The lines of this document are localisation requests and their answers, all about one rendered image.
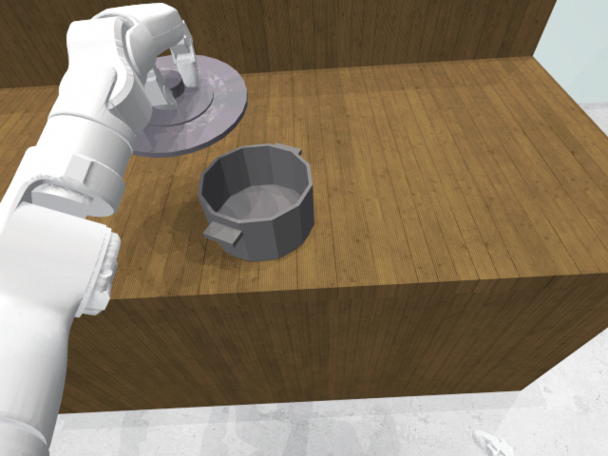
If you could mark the left robot forearm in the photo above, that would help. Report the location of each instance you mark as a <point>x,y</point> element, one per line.
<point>77,166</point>

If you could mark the left robot upper arm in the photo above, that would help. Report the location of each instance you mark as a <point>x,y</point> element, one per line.
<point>53,267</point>

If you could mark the lid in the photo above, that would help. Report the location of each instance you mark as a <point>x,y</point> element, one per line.
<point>206,113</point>

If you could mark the knob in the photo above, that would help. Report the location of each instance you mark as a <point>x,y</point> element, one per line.
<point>173,80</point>

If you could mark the table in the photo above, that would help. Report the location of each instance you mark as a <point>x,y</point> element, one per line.
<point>460,201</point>

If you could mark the pot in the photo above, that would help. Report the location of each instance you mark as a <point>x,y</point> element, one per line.
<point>258,200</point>

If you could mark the left robot hand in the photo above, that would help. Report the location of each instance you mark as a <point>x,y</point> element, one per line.
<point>168,31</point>

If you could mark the right robot hand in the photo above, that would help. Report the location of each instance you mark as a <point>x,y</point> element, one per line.
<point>491,445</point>

